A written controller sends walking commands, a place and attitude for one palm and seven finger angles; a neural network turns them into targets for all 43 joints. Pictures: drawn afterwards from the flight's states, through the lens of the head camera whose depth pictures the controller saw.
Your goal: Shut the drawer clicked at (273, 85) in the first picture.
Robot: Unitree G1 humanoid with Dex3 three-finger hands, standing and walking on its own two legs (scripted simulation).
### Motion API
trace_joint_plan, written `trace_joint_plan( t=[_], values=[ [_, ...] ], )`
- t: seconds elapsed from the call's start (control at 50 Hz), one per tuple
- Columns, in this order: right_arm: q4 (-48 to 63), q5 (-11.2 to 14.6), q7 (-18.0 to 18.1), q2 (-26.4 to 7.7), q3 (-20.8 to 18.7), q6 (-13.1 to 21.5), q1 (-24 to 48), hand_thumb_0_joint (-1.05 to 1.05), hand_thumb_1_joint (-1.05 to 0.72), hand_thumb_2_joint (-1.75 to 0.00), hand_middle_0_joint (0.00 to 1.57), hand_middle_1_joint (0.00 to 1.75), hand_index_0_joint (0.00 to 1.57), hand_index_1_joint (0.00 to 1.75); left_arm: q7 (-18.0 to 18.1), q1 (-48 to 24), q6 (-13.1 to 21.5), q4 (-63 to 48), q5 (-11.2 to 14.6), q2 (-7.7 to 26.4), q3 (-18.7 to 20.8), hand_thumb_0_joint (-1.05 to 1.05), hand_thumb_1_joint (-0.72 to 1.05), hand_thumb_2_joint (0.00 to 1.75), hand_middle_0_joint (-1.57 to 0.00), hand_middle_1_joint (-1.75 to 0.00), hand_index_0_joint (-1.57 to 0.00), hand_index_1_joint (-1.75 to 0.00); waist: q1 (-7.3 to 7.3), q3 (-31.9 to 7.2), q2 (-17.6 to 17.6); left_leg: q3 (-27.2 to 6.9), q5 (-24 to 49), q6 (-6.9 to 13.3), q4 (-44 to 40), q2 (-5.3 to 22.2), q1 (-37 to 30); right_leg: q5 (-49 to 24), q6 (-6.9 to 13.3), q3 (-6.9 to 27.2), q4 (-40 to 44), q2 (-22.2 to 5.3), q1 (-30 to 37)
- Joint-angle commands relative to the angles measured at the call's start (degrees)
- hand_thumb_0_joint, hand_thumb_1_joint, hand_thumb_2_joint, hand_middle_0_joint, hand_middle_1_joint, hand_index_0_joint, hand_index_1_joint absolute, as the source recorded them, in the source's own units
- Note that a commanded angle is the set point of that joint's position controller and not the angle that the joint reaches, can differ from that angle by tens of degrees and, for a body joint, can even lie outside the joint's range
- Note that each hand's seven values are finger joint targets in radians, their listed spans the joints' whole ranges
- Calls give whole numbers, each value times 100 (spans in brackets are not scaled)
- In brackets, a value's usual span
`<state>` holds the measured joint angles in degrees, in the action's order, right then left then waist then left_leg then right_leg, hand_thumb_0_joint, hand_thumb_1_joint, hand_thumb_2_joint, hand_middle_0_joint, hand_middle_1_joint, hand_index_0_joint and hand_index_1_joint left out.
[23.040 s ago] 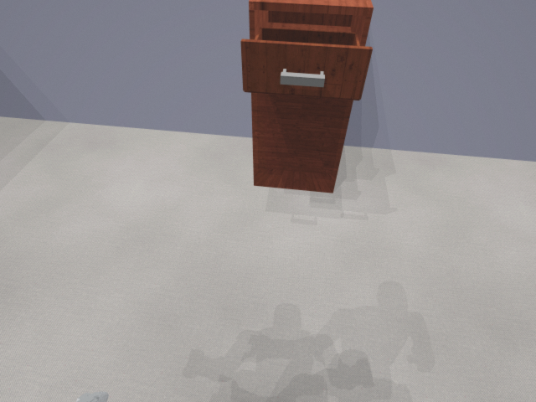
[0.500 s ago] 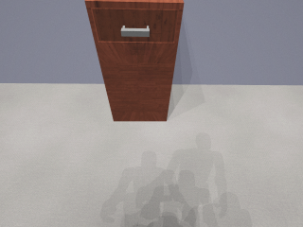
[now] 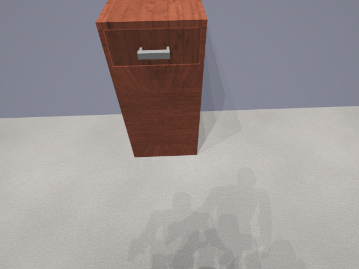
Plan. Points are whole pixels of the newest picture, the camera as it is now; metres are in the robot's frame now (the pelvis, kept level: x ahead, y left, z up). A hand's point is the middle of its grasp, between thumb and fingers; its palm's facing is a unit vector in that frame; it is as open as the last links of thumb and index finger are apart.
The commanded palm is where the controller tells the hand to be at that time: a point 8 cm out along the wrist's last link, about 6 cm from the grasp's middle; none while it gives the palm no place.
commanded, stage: let the arm hang, fingers relaxed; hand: left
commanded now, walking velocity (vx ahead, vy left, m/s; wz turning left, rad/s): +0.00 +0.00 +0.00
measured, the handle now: (154, 51) +0.92 +0.16 +0.02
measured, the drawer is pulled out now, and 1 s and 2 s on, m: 0.00 0.00 0.00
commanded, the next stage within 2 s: look to check the result in 0.10 s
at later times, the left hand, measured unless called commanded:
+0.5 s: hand out of the picture +0.06 +0.21 -0.16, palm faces +0.02 -0.95 -0.30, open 7.3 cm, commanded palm none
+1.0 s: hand out of the picture +0.09 +0.21 -0.16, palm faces +0.00 -0.95 -0.31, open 7.3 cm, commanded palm none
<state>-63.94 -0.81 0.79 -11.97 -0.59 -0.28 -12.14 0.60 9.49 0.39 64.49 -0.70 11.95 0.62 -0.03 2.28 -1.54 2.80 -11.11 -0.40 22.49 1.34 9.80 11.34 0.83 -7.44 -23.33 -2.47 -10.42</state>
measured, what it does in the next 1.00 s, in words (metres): stands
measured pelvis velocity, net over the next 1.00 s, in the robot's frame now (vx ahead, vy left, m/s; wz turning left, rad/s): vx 0.02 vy -0.02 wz -0.01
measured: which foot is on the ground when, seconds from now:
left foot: down 0.00-1.00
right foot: down 0.00-1.00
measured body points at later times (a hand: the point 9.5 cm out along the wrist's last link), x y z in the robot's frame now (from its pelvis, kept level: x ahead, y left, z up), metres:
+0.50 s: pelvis +0.02 -0.01 +0.00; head +0.03 -0.03 +0.45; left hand +0.06 +0.26 -0.14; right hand +0.05 -0.27 -0.16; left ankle +0.01 +0.12 -0.74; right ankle +0.02 -0.11 -0.74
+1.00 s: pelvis +0.02 -0.02 +0.00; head +0.04 -0.03 +0.45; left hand +0.09 +0.26 -0.13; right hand +0.07 -0.30 -0.15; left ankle +0.01 +0.12 -0.74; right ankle +0.02 -0.11 -0.74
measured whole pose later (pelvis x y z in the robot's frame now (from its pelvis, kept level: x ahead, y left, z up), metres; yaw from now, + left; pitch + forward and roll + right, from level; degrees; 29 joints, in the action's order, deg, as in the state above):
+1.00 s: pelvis +0.02 -0.02 +0.00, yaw +0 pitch -2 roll +0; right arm -64.5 -0.7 0.9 -16.7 -0.8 -0.3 -9.1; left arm 0.3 7.2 1.1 65.4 -0.6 16.0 1.3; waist -0.2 2.7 -1.5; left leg 2.6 -10.9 -2.2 18.3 3.2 5.8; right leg 11.1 2.2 -7.8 -18.7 -0.2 -6.2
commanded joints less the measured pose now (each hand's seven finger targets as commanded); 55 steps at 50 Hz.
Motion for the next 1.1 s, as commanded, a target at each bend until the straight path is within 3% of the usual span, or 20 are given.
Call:
trace_joint_plan(
  t=[0.0, 0.08, 0.28, 0.48, 0.54, 0.64, 0.84, 1.08],
  values=[
    [106, -25, 52, -717, -121, 69, -209, 0, -90, -90, 20, 30, 20, 30, 59, 159, 75, -169, 3, 981, 207, 0, 90, 90, -20, -30, -20, -30, 0, 2, 107, -465, 433, 140, -441, 490, 168, 18, 152, 654, 634, -563, 86],
    [99, -22, 66, -737, -127, 83, -149, 0, -90, -90, 20, 30, 20, 30, 63, 135, 98, -143, 4, 996, 224, 0, 90, 90, -20, -30, -20, -30, 1, -90, -15, -447, 619, 126, -431, 513, 77, -322, 169, 645, 632, -585, 208],
    [93, -18, 91, -888, -144, 81, -78, 0, -90, -90, 20, 30, 20, 30, 66, 75, 127, -107, 14, 1085, 239, 0, 90, 90, -20, -30, -20, -30, -18, -205, 65, -427, 789, 106, -430, 560, -114, -751, 184, 635, 670, -588, 345],
    [111, -16, 82, -1037, -147, 76, 54, 0, -90, -90, 20, 30, 20, 30, 57, -33, 125, -103, 11, 1221, 247, 0, 90, 90, -20, -30, -20, -30, -13, -108, 143, -431, 724, 106, -517, 589, -172, -647, 176, 657, 769, -577, 310],
    [142, -11, 82, -1123, -163, 88, 91, 0, -90, -90, 20, 30, 20, 30, 60, -48, 150, -136, 5, 1296, 264, 0, 90, 90, -20, -30, -20, -30, -13, -267, 150, -430, 868, 104, -485, 601, -256, -920, 178, 668, 734, -582, 413],
    [149, -10, 72, -1163, -170, 72, 163, 0, -90, -90, 20, 30, 20, 30, 59, -141, 151, -160, 2, 1360, 273, 0, 90, 90, -20, -30, -20, -30, -18, -101, 183, -420, 738, 91, -543, 593, -218, -797, 168, 693, 825, -587, 343],
    [194, -12, 68, -1299, -179, 96, 279, 0, -90, -90, 20, 30, 20, 30, 52, -235, 179, -209, 4, 1482, 285, 0, 90, 90, -20, -30, -20, -30, -20, -311, 140, -425, 913, 81, -559, 622, -348, -1126, 164, 712, 806, -598, 512],
    [207, -10, 62, -1442, -178, 103, 361, 0, -90, -90, 20, 30, 20, 30, 38, -368, 179, -222, 12, 1591, 282, 0, 90, 90, -20, -30, -20, -30, -26, -274, 122, -436, 852, 74, -643, 649, -360, -1019, 156, 741, 881, -604, 549]
  ],
)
